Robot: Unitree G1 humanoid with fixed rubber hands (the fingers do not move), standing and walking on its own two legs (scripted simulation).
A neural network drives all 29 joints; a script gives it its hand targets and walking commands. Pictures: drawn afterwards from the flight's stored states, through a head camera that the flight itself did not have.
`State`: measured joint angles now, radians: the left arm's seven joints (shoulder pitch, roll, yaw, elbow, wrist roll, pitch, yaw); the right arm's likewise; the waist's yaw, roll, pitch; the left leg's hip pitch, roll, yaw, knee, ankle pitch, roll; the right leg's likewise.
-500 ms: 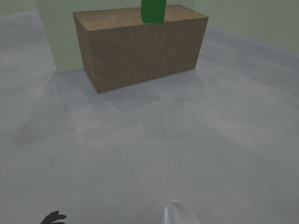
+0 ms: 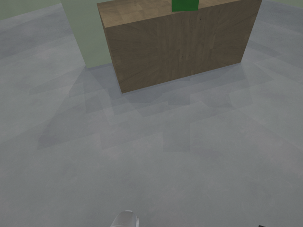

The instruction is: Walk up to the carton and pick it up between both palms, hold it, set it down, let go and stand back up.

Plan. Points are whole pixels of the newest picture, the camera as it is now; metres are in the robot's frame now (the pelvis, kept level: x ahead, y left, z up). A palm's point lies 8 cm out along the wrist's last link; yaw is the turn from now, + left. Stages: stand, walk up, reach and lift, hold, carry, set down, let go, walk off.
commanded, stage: walk up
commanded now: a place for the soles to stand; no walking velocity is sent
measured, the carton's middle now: out of the picture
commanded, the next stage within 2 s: none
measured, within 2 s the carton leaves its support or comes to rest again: neither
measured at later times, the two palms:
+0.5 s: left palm (104, 205) +0.22 +0.17 -0.12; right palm (283, 162) +0.33 -0.42 -0.14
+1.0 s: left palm (135, 119) +0.56 +0.09 -0.13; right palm (286, 121) +0.51 -0.52 -0.14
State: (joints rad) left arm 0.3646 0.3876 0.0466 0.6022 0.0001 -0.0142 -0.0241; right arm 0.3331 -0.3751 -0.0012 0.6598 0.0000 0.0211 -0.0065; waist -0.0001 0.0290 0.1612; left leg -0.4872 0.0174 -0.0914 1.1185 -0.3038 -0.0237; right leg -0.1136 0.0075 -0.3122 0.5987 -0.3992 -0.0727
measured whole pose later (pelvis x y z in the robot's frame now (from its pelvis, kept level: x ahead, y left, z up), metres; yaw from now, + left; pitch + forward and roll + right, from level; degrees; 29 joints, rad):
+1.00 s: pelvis +0.45 -0.21 -0.06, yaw +7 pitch -6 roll +4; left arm 0.23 0.38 0.04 0.60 0.00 0.00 -0.06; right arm 0.49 -0.41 0.00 0.66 0.00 -0.04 -0.06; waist 0.00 -0.08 0.15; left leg -0.20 0.09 -0.07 0.99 -0.64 -0.04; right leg -0.62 -0.05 -0.02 1.00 -0.25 0.01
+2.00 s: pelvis +0.87 -0.37 -0.03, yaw +15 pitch -5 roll +1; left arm 0.40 0.38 0.06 0.60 0.00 0.04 -0.03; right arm 0.25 -0.42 0.00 0.65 0.00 0.00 -0.07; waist -0.01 0.03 0.15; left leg -0.48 -0.03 -0.05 0.76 -0.22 0.01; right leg -0.08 0.00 -0.13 0.80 -0.63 -0.06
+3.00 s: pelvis +1.06 -0.46 -0.03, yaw +18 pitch -6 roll -1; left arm 0.28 0.36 0.06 0.60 0.00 0.05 -0.02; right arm 0.26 -0.41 0.00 0.65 0.00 0.00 -0.07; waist -0.01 -0.01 0.17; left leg -0.35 -0.01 -0.09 0.94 -0.50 -0.02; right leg -0.36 -0.04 -0.11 0.94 -0.47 -0.04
